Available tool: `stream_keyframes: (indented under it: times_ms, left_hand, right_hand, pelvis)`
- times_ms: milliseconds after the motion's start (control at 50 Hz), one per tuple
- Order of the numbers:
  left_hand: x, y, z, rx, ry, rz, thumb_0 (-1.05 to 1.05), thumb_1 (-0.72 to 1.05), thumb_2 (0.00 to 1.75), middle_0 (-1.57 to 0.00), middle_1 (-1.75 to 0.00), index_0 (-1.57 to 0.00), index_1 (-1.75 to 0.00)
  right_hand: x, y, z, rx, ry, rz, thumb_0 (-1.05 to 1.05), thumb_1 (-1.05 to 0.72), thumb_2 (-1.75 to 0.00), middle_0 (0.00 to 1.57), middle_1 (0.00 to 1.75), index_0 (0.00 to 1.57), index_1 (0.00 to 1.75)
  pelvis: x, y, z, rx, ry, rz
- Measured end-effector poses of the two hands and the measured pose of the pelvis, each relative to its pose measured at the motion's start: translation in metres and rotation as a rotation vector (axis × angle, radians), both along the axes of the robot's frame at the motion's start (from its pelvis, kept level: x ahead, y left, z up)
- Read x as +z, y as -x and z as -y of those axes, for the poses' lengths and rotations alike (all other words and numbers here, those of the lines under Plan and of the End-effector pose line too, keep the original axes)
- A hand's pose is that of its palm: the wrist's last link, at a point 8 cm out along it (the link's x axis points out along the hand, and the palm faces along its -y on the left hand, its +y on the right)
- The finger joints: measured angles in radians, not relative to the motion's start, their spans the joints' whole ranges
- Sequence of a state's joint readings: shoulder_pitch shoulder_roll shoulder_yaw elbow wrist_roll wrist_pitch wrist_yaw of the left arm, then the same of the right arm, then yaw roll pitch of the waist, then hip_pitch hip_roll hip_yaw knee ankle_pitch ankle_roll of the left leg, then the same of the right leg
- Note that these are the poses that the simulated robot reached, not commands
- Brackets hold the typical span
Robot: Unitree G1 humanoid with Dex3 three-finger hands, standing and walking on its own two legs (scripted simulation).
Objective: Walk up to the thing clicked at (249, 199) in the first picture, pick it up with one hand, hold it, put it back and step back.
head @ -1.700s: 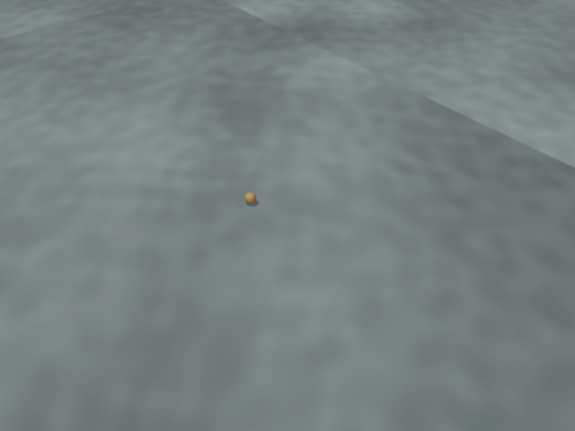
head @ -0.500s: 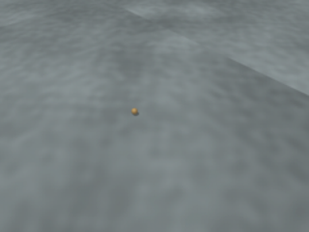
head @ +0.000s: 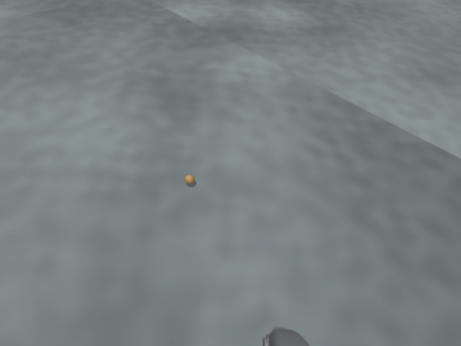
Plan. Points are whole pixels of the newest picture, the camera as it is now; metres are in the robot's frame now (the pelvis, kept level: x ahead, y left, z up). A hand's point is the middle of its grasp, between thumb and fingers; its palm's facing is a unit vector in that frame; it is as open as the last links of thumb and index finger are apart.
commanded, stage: walk up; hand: left
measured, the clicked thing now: (189, 179) +1.07 +0.20 -0.75
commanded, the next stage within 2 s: none
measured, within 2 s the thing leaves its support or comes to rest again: neither
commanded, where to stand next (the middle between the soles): +0.71 -0.05 m, yaw +2 degrees
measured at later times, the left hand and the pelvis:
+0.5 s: hand (123, 272) +0.30 +0.24 -0.14, palm faces -0.04 -0.94 -0.35, open 7.4 cm; pelvis +0.22 -0.02 -0.01, yaw +0 degrees
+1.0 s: hand (148, 192) +0.52 +0.23 -0.15, palm faces -0.08 -0.92 -0.39, open 7.4 cm; pelvis +0.42 -0.05 -0.03, yaw -1 degrees
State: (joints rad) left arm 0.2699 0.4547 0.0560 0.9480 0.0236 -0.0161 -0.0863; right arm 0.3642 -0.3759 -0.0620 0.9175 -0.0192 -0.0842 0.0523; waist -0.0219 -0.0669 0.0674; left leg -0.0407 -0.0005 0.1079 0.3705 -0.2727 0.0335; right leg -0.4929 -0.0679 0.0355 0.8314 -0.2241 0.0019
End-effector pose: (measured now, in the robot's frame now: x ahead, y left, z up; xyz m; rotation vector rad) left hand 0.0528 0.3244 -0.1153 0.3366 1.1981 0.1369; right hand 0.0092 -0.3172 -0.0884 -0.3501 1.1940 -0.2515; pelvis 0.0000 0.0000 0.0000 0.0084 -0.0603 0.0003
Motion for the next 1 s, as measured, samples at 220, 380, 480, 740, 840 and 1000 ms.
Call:
stream_keyframes:
  times_ms: [220,380,480,740,840,1000]
  left_hand:
    - [0.009,-0.187,0.047,-0.080,-0.027,0.201,0.01,0.91,0.89,-0.20,-0.30,-0.20,-0.30]
    - [0.024,-0.229,0.063,-0.048,-0.012,0.221,0.00,0.90,0.89,-0.20,-0.30,-0.20,-0.30]
    - [0.015,-0.235,0.044,-0.021,-0.013,0.149,0.01,0.90,0.89,-0.20,-0.30,-0.21,-0.30]
    - [-0.017,-0.319,0.005,-0.003,-0.011,0.002,0.01,0.91,0.89,-0.20,-0.30,-0.20,-0.30]
    - [-0.005,-0.370,0.017,-0.038,-0.003,0.012,0.01,0.91,0.89,-0.20,-0.30,-0.20,-0.30]
    - [0.007,-0.464,0.051,-0.054,-0.059,0.133,0.01,0.91,0.89,-0.20,-0.30,-0.20,-0.30]
  right_hand:
    - [-0.048,-0.080,0.025,-0.031,-0.049,-0.081,0.01,-0.91,-0.90,0.21,0.30,0.21,0.30]
    - [-0.032,-0.197,0.033,0.044,-0.055,0.024,0.01,-0.91,-0.90,0.20,0.30,0.20,0.30]
    - [-0.017,-0.258,0.032,0.089,-0.026,0.050,0.00,-0.91,-0.90,0.20,0.30,0.20,0.30]
    - [0.001,-0.349,0.007,0.052,0.041,0.082,0.00,-0.91,-0.90,0.20,0.30,0.20,0.30]
    - [-0.002,-0.367,0.013,0.037,0.018,0.035,0.00,-0.91,-0.90,0.21,0.30,0.21,0.30]
    - [-0.041,-0.421,0.052,0.023,-0.022,-0.012,0.01,-0.90,-0.90,0.21,0.30,0.21,0.30]
  pelvis:
    - [-0.026,-0.108,0.028,0.010,0.015,0.001]
    - [-0.010,-0.171,0.034,-0.003,0.008,0.002]
    - [-0.008,-0.212,0.026,0.000,0.024,-0.013]
    - [-0.014,-0.324,0.004,-0.018,-0.001,-0.015]
    - [-0.008,-0.360,0.011,-0.024,-0.003,-0.017]
    - [-0.027,-0.425,0.046,-0.010,0.006,-0.008]
